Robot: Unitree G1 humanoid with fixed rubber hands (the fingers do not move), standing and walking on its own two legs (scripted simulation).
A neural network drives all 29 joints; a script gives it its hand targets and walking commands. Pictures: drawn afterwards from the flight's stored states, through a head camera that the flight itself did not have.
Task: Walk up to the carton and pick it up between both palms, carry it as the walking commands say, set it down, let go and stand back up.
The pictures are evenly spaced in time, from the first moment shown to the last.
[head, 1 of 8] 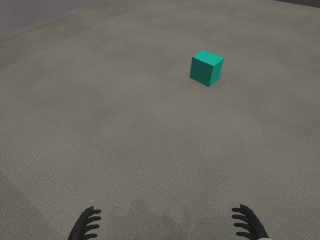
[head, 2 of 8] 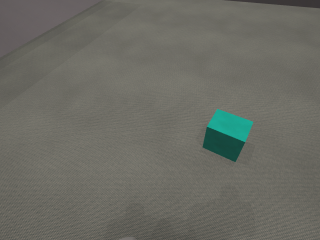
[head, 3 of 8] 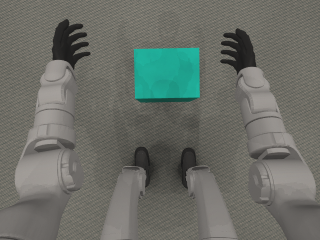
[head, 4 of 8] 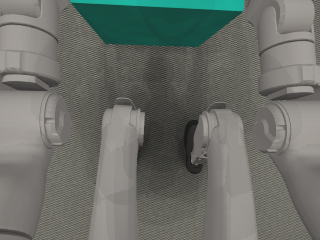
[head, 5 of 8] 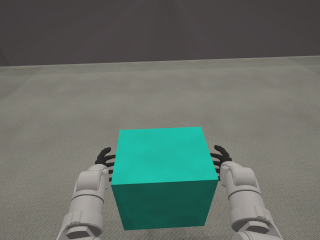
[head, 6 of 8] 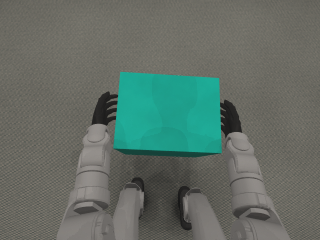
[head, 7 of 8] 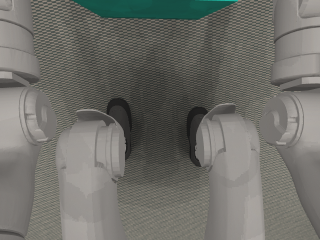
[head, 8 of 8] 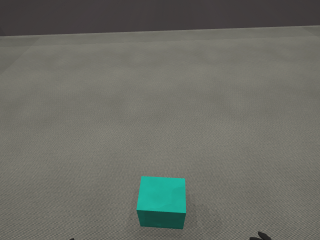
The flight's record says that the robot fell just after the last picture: no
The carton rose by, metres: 0.67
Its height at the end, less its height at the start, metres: +0.00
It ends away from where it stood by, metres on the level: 0.07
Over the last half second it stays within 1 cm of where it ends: yes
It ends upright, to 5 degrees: yes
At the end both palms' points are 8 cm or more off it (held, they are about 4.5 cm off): yes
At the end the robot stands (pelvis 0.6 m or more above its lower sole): yes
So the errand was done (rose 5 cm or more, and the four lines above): yes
